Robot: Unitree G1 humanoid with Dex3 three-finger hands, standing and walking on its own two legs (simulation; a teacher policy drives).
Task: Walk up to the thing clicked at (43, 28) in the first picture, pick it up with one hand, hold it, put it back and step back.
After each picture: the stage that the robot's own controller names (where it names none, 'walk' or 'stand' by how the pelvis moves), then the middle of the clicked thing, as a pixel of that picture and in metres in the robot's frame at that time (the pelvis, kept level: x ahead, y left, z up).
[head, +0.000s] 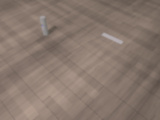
stand; (44, 26) +1.62 +0.48 -0.66
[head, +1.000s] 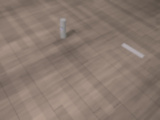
walk; (63, 28) +1.54 +0.19 -0.63
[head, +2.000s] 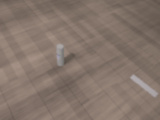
walk; (60, 55) +1.06 +0.18 -0.64
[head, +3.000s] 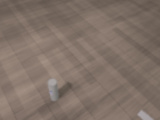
walk; (53, 90) +0.68 +0.20 -0.65
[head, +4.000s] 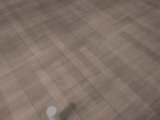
stand; (54, 117) +0.43 +0.22 -0.62
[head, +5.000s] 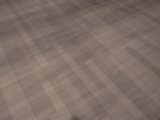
stand; out of the picture +0.39 +0.20 -0.66
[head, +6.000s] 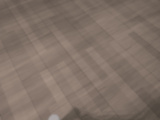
walk; out of the picture +0.33 +0.20 -0.63
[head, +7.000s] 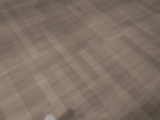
stand; out of the picture +0.36 +0.21 -0.63
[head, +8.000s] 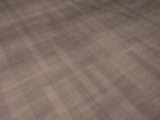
stand; out of the picture +0.38 +0.17 -0.65
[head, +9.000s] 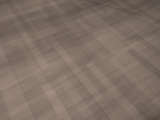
stand; out of the picture +0.35 +0.18 -0.66
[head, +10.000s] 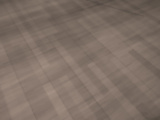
stand; out of the picture +0.35 +0.17 -0.66
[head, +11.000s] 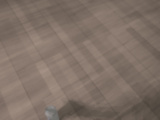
go down; (52, 116) +0.37 +0.17 -0.61
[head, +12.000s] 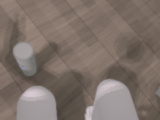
go down; (27, 61) +0.46 +0.19 -0.26
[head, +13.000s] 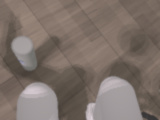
close in; (26, 56) +0.46 +0.19 -0.25
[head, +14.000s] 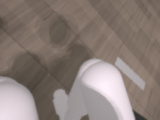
close in; out of the picture +0.45 +0.23 -0.17
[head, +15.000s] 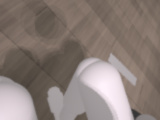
close; out of the picture +0.44 +0.24 -0.17
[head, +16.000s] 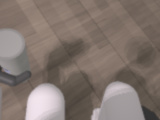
lift; (15, 62) +0.36 +0.22 -0.03
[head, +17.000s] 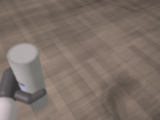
hold; (32, 82) +0.32 +0.16 +0.09
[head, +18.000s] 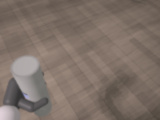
hold; (35, 90) +0.31 +0.16 +0.04
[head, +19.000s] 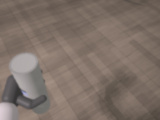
hold; (34, 88) +0.31 +0.17 +0.04
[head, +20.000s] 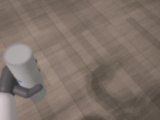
crouch; (29, 77) +0.36 +0.17 +0.00
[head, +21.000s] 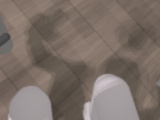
lower; out of the picture +0.50 +0.21 -0.03
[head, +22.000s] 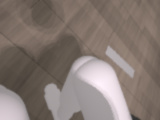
lower; out of the picture +0.47 +0.26 -0.17
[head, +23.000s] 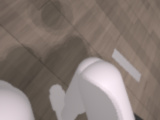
lower; out of the picture +0.46 +0.26 -0.17
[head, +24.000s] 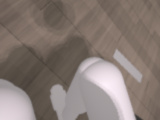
lower; out of the picture +0.45 +0.25 -0.17
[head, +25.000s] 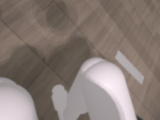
lower; out of the picture +0.44 +0.25 -0.17
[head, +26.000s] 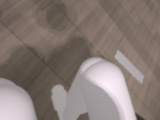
draw back; out of the picture +0.44 +0.24 -0.17
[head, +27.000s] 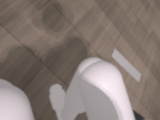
rise; out of the picture +0.44 +0.25 -0.17
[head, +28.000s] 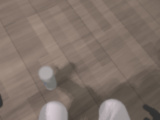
walk; (48, 79) +0.43 +0.17 -0.41
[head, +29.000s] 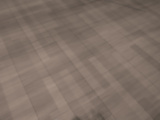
stand; out of the picture +0.37 +0.16 -0.60
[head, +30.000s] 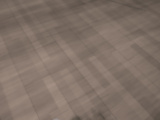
stand; out of the picture +0.37 +0.16 -0.60
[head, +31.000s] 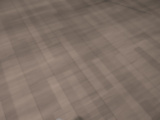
stand; out of the picture +0.38 +0.16 -0.63
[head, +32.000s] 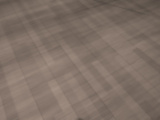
stand; out of the picture +0.38 +0.17 -0.66
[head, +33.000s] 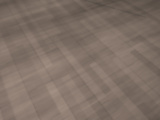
stand; out of the picture +0.36 +0.17 -0.66
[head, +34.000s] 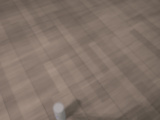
walk; (59, 113) +0.41 +0.15 -0.64
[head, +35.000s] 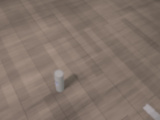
walk; (59, 81) +0.68 +0.15 -0.64
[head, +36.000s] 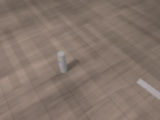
stand; (62, 62) +1.00 +0.25 -0.64
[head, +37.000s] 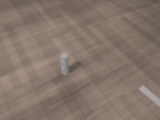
stand; (64, 64) +0.96 +0.17 -0.65
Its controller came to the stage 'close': yes
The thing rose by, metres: 0.70
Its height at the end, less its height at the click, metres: +0.00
